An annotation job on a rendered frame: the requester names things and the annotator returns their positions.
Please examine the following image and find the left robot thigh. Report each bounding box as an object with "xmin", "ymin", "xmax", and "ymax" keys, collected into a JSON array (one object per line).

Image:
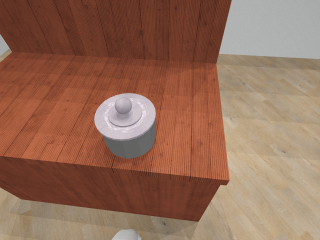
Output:
[{"xmin": 112, "ymin": 229, "xmax": 142, "ymax": 240}]

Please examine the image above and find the table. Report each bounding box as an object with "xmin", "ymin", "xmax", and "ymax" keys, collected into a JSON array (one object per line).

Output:
[{"xmin": 0, "ymin": 0, "xmax": 232, "ymax": 222}]

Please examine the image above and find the pot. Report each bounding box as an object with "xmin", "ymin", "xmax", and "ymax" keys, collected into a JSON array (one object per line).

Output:
[{"xmin": 103, "ymin": 121, "xmax": 156, "ymax": 159}]

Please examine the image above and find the knob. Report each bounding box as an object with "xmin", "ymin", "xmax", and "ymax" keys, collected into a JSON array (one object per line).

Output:
[{"xmin": 114, "ymin": 97, "xmax": 132, "ymax": 114}]

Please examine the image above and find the lid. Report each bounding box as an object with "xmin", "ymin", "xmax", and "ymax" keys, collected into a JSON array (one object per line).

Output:
[{"xmin": 94, "ymin": 93, "xmax": 156, "ymax": 141}]

